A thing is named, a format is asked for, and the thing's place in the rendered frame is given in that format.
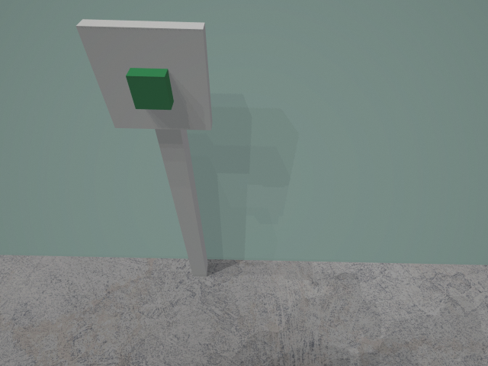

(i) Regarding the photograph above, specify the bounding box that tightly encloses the button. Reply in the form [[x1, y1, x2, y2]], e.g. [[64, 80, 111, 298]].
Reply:
[[126, 68, 174, 110]]

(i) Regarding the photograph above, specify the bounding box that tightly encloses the panel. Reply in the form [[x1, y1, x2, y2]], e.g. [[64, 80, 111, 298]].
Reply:
[[76, 19, 213, 277]]

